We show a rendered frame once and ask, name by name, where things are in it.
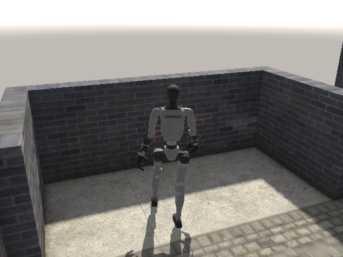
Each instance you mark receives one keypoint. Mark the right robot foot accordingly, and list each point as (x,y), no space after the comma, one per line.
(178,223)

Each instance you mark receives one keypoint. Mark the left robot hand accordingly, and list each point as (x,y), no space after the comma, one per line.
(139,159)

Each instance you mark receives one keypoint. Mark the right robot hand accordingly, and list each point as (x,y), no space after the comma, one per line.
(190,146)

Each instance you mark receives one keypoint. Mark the robot right shin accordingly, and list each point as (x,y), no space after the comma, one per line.
(179,201)

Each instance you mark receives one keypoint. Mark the right robot upper arm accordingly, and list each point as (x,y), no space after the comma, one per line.
(191,121)

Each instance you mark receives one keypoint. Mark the robot right forearm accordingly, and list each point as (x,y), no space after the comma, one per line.
(194,139)

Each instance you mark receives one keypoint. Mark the robot left forearm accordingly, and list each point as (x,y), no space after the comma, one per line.
(145,144)

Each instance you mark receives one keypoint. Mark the left robot upper arm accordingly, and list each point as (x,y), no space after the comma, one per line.
(153,121)

